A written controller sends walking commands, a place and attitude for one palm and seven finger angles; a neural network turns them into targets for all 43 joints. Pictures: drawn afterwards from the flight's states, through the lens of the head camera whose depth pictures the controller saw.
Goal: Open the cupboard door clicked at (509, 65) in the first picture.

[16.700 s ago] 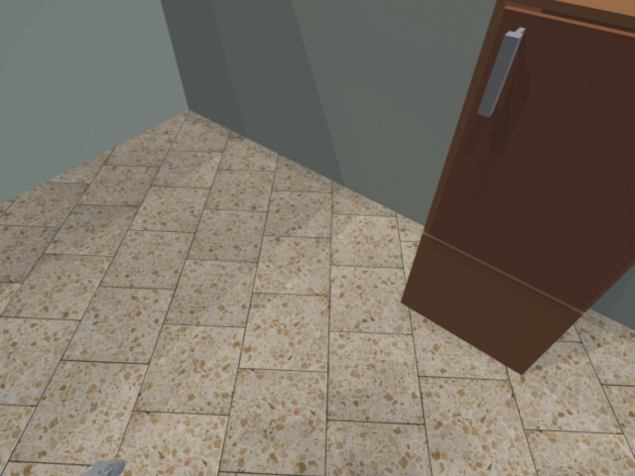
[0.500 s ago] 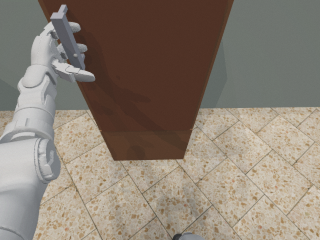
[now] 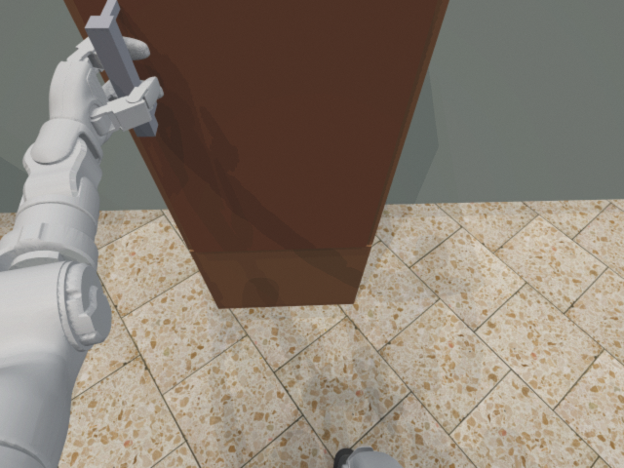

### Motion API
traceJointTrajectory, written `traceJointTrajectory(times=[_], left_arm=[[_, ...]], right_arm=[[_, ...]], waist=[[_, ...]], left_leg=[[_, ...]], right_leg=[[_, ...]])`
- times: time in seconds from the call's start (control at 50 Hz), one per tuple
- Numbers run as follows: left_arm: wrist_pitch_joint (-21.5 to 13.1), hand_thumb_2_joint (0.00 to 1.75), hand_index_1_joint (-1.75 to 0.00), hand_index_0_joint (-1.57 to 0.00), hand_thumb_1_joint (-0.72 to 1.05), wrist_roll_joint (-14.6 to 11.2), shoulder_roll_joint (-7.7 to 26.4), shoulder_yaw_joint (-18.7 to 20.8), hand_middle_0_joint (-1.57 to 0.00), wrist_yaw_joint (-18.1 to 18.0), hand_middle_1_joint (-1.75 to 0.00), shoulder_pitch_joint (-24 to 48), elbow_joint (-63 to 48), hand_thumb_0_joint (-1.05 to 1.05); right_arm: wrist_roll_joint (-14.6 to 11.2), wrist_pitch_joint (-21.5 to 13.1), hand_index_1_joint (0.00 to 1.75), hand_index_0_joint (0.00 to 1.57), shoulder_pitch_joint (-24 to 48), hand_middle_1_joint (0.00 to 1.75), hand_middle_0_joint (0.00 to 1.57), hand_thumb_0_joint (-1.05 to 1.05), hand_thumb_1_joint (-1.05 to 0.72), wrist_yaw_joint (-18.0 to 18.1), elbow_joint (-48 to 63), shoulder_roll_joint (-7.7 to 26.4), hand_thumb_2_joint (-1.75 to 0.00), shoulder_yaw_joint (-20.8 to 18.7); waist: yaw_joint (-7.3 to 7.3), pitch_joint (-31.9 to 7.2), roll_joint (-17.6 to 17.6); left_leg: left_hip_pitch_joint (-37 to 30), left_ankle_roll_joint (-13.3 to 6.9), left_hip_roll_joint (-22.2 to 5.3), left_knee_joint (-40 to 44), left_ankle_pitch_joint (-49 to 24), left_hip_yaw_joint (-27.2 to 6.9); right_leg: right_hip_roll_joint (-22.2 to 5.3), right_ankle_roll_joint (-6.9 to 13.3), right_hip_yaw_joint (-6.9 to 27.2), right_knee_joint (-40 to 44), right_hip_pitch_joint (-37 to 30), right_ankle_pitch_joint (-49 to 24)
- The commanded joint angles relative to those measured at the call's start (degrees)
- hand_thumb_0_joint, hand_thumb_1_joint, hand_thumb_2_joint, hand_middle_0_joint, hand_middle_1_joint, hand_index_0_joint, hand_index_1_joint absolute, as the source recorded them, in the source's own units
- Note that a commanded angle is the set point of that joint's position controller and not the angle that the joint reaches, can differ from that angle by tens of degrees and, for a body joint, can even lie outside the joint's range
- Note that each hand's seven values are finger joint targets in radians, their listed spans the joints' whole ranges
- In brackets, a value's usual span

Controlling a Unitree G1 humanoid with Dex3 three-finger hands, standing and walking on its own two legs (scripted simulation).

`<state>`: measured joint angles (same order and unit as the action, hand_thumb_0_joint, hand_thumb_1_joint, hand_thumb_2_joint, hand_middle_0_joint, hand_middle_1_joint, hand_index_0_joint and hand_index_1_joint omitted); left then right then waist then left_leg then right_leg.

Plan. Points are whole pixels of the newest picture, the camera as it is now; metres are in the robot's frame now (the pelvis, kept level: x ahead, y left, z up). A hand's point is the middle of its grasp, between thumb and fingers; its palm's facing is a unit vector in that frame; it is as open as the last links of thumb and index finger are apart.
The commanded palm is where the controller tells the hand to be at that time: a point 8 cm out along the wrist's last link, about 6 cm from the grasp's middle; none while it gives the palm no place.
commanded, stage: close the thumb around the handle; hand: left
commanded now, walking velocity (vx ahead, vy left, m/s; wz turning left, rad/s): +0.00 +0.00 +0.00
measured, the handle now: (130, 72) +0.58 +0.17 +0.17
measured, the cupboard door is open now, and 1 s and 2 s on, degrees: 0 28 41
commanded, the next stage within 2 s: pull the door open along its arc in 0.14 s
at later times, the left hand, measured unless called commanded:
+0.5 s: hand (139, 111) +0.50 +0.15 +0.17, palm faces -0.06 -1.00 -0.02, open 6.0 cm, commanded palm +0.45 +0.21 +0.16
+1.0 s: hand (185, 211) +0.35 +0.09 +0.17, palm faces +0.27 -0.96 +0.04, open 6.4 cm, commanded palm +0.30 +0.15 +0.16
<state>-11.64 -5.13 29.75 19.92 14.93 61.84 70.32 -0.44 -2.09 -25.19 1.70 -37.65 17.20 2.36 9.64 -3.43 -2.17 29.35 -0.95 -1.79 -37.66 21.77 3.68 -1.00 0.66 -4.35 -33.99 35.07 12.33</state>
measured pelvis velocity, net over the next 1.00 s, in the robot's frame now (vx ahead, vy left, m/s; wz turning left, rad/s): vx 0.01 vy -0.02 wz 0.00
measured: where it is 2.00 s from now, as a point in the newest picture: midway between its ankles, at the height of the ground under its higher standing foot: outside the picture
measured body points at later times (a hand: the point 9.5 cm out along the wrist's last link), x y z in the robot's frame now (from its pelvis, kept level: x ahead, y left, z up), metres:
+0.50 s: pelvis +0.01 +0.00 +0.00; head +0.07 -0.01 +0.45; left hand +0.50 +0.21 +0.17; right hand +0.02 -0.27 -0.12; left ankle -0.04 +0.10 -0.72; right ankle +0.04 -0.12 -0.72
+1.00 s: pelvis +0.01 -0.02 +0.02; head -0.01 -0.05 +0.47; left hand +0.33 +0.14 +0.17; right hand +0.22 -0.23 -0.06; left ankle -0.04 +0.10 -0.72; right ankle +0.04 -0.12 -0.72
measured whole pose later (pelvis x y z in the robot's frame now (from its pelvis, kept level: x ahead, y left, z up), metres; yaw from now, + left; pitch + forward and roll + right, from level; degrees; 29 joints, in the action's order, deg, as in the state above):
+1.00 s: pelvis +0.01 -0.02 +0.02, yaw +0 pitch +0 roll +0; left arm 12.8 -5.5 -0.6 2.5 -17.9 13.6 2.2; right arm -0.8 2.4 -5.5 2.3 -33.2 11.6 2.3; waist -0.8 -3.1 -3.9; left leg 7.9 0.8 -2.1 -26.4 18.4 3.8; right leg 0.0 1.9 -4.3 -27.4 15.7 11.7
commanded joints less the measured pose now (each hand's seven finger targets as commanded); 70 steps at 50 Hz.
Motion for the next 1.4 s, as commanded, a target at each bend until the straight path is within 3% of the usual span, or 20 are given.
traceJointTrajectory(times=[0.0, 0.04, 0.1, 0.16, 0.22, 0.32, 0.4, 0.44, 0.48, 0.66, 0.68, 0.72, 0.76, 0.78, 0.86, 0.98, 1.16, 1.22, 1.28, 1.38], left_arm=[[-4.18, 0.90, -1.35, -0.40, 0.90, -1.12, 11.80, 0.34, -0.40, 0.02, -1.35, 31.35, -14.33, 0.00], [-3.90, 0.90, -1.35, -0.40, 0.90, -0.84, 12.57, 1.07, -0.40, -0.37, -1.35, 31.32, -12.65, 0.00], [-4.21, 0.90, -1.35, -0.40, 0.90, -0.21, 12.72, 0.92, -0.40, -0.41, -1.35, 30.15, -13.21, 0.00], [-3.76, 0.90, -1.35, -0.40, 0.90, -0.28, 12.12, 0.35, -0.40, -0.35, -1.35, 30.91, -12.27, 0.00], [-3.81, 0.90, -1.35, -0.40, 0.90, -0.13, 12.53, 0.66, -0.40, -0.31, -1.35, 30.47, -12.54, 0.00], [-4.12, 0.90, -1.35, -0.40, 0.90, -1.47, 12.21, 2.09, -0.40, 0.51, -1.35, 22.46, -15.57, 0.00], [-3.50, 0.90, -1.35, -0.40, 0.90, -2.88, 11.66, 2.62, -0.40, 1.12, -1.35, 15.09, -22.50, 0.00], [-2.46, 0.90, -1.35, -0.40, 0.90, -3.72, 10.52, 2.79, -0.40, 1.07, -1.35, 9.99, -26.39, 0.00], [-1.49, 0.90, -1.35, -0.40, 0.90, -4.74, 9.48, 2.40, -0.40, 1.10, -1.35, 5.28, -32.05, 0.00], [6.46, 0.90, -1.35, -0.40, 0.90, -8.30, 4.62, 4.21, -0.40, -0.44, -1.35, -22.26, -55.75, 0.00], [7.45, 0.90, -1.35, -0.40, 0.90, -9.57, 5.15, 8.08, -0.40, -3.97, -1.35, -23.56, -58.46, 0.00], [10.27, 0.90, -1.35, -0.40, 0.90, -10.11, -0.74, 7.91, -0.40, -12.49, -1.35, -26.01, -63.98, 0.00], [12.34, 0.90, -1.35, -0.40, 0.90, -7.95, -5.80, 4.09, -0.40, -18.54, -1.35, -29.35, -69.73, 0.00], [13.05, 0.90, -1.35, -0.40, 0.90, -6.83, -6.87, 3.21, -0.40, -21.50, -1.35, -29.51, -71.43, 0.00], [17.73, 0.90, -1.35, -0.40, 0.90, -1.01, -13.89, -4.06, -0.40, -31.69, -1.35, -29.97, -80.23, 0.00], [22.82, 0.90, -1.35, -0.40, 0.90, 3.19, -22.90, -13.04, -0.40, -40.25, -1.35, -31.51, -85.44, 0.00], [23.26, 0.90, -1.35, -0.40, 0.90, 5.16, -32.25, -25.10, -0.40, -40.45, -1.35, -39.85, -93.73, 0.00], [23.32, 0.90, -1.35, -0.40, 0.90, 5.38, -34.79, -27.93, -0.40, -40.85, -1.35, -44.41, -95.84, 0.00], [23.46, 0.90, -1.35, -0.40, 0.90, 7.04, -36.84, -31.36, -0.40, -41.96, -1.35, -48.10, -99.63, 0.00], [24.32, 0.90, -1.35, -0.40, 0.90, 7.41, -39.90, -34.97, -0.40, -43.91, -1.35, -51.08, -100.26, 0.00]], right_arm=[[0.08, -1.68, 0.30, 0.20, -7.64, 0.30, 0.20, 0.00, -0.90, 0.52, 2.99, 9.23, -0.90, -3.44], [0.21, -1.62, 0.30, 0.20, -8.13, 0.30, 0.20, 0.00, -0.90, 0.43, 2.44, 9.42, -0.90, -3.57], [0.19, -1.46, 0.30, 0.20, -7.93, 0.30, 0.20, 0.00, -0.90, 0.39, 2.87, 9.29, -0.90, -3.55], [0.12, -1.41, 0.30, 0.20, -7.96, 0.30, 0.20, 0.00, -0.90, 0.32, 2.64, 9.34, -0.90, -3.57], [0.15, -1.27, 0.30, 0.20, -7.94, 0.30, 0.20, 0.00, -0.90, 0.42, 2.79, 9.24, -0.90, -3.53], [-0.05, -0.96, 0.30, 0.20, -6.57, 0.30, 0.20, 0.00, -0.90, 0.02, 4.71, 9.06, -0.90, -3.68], [-0.68, -0.54, 0.30, 0.20, -4.12, 0.30, 0.20, 0.00, -0.90, -0.10, 6.72, 8.80, -0.90, -3.96], [-0.92, -0.36, 0.30, 0.20, -2.98, 0.30, 0.20, 0.00, -0.90, -0.22, 7.77, 8.58, -0.90, -4.22], [-1.38, -0.37, 0.30, 0.20, -1.15, 0.30, 0.20, 0.00, -0.90, -0.28, 9.04, 8.32, -0.90, -4.24], [-2.63, -0.35, 0.30, 0.20, 9.79, 0.30, 0.20, 0.00, -0.90, -0.54, 13.67, 6.00, -0.90, -3.55], [-2.68, -0.20, 0.30, 0.20, 11.48, 0.30, 0.20, 0.00, -0.90, -0.49, 14.03, 5.26, -0.90, -3.45], [-2.59, -0.12, 0.30, 0.20, 15.52, 0.30, 0.20, 0.00, -0.90, -0.65, 13.96, 3.43, -0.90, -2.98], [-2.29, 0.00, 0.30, 0.20, 17.78, 0.30, 0.20, 0.00, -0.90, -0.66, 13.48, 2.61, -0.90, -3.01], [-2.10, 0.24, 0.30, 0.20, 18.68, 0.30, 0.20, 0.00, -0.90, -0.37, 13.01, 2.27, -0.90, -2.99], [-1.07, 1.17, 0.30, 0.20, 22.25, 0.30, 0.20, 0.00, -0.90, 0.17, 12.18, 0.16, -0.90, -2.28], [0.43, 2.93, 0.30, 0.20, 25.92, 0.30, 0.20, 0.00, -0.90, 1.67, 11.41, -1.32, -0.90, -1.84], [1.58, 3.74, 0.30, 0.20, 28.12, 0.30, 0.20, 0.00, -0.90, 1.02, 11.78, -2.84, -0.90, -1.52], [1.65, 3.82, 0.30, 0.20, 28.94, 0.30, 0.20, 0.00, -0.90, 0.40, 12.22, -3.08, -0.90, -1.64], [1.78, 3.72, 0.30, 0.20, 29.52, 0.30, 0.20, 0.00, -0.90, -0.51, 12.72, -3.53, -0.90, -2.00], [1.76, 3.41, 0.30, 0.20, 30.86, 0.30, 0.20, 0.00, -0.90, -1.57, 12.78, -3.94, -0.90, -1.92]], waist=[[0.58, -25.34, -4.35], [0.94, -23.56, -1.74], [0.34, -24.44, -3.35], [1.16, -22.98, -0.90], [0.74, -24.13, -3.18], [-1.85, -25.81, -0.74], [-4.18, -27.32, -2.67], [-5.15, -27.06, 0.44], [-6.40, -27.11, -1.56], [-11.32, -20.75, 2.88], [-13.26, -19.95, 3.23], [-14.40, -16.20, 4.55], [-14.11, -14.86, 3.91], [-13.76, -13.90, 6.03], [-13.73, -13.65, 1.76], [-12.62, -12.10, 7.14], [-12.75, -10.34, 5.36], [-12.85, -8.43, 7.70], [-13.22, -8.54, 5.00], [-13.14, -6.50, 7.45]], left_leg=[[-8.76, -0.25, 1.08, 3.68, -21.80, -4.73], [-7.14, -0.44, 1.03, 3.81, -20.45, -4.71], [-7.69, -0.36, 1.13, 3.75, -22.02, -4.67], [-6.01, -0.64, 1.21, 3.86, -19.48, -4.41], [-6.87, -0.52, 1.32, 3.68, -20.64, -4.43], [-7.08, -0.50, 1.06, 4.05, -23.75, -4.02], [-8.99, -0.57, 0.95, 4.46, -27.19, -3.15], [-8.72, -0.69, 0.68, 5.20, -28.84, -2.91], [-9.91, -0.81, 0.59, 5.70, -31.94, -2.35], [-11.03, -0.69, 0.93, 10.41, -28.88, -0.52], [-10.98, -0.30, 1.15, 10.66, -27.11, -0.63], [-10.37, 0.38, 1.46, 12.02, -22.14, -0.91], [-11.98, 0.50, 1.39, 12.59, -21.13, -0.75], [-12.37, 0.40, 1.18, 12.59, -20.51, -0.95], [-15.42, 0.70, 1.41, 13.57, -20.23, -1.03], [-18.94, 0.29, 1.41, 13.80, -18.93, -1.65], [-21.43, 0.17, 1.91, 13.67, -19.49, -2.35], [-21.10, 0.08, 1.77, 13.36, -18.63, -2.76], [-21.42, 0.27, 1.82, 12.74, -18.29, -2.98], [-20.66, 0.05, 2.18, 11.77, -14.98, -3.28]], right_leg=[[2.10, 0.90, 2.80, 0.59, -16.26, -18.49], [2.15, 0.77, 2.76, 0.87, -16.30, -18.08], [2.06, 0.93, 2.72, 0.45, -16.73, -19.04], [2.08, 0.71, 2.85, 0.83, -16.83, -18.31], [1.98, 0.86, 2.88, 0.55, -16.90, -18.87], [2.10, 1.06, 2.63, 0.00, -20.62, -21.99], [2.03, 1.26, 2.87, 0.12, -23.38, -24.53], [2.01, 1.16, 2.71, 0.28, -25.58, -26.31], [1.74, 1.43, 2.81, 0.35, -27.50, -28.40], [0.37, 1.18, 2.92, 2.62, -35.19, -30.08], [0.50, 1.20, 2.64, 3.44, -35.31, -27.82], [0.67, 0.87, 2.35, 5.22, -33.75, -21.68], [0.58, 0.72, 2.41, 6.07, -33.10, -19.30], [0.42, 0.56, 2.39, 6.71, -33.15, -18.20], [-0.09, 0.72, 2.97, 7.83, -33.76, -16.32], [-0.78, 0.51, 3.76, 11.55, -35.30, -13.83], [-1.25, 0.75, 4.14, 12.51, -35.38, -14.56], [-1.18, 0.83, 3.78, 13.09, -33.96, -11.90], [-1.36, 1.24, 3.79, 12.80, -33.05, -9.88], [-1.72, 1.15, 4.48, 15.05, -30.44, -2.15]])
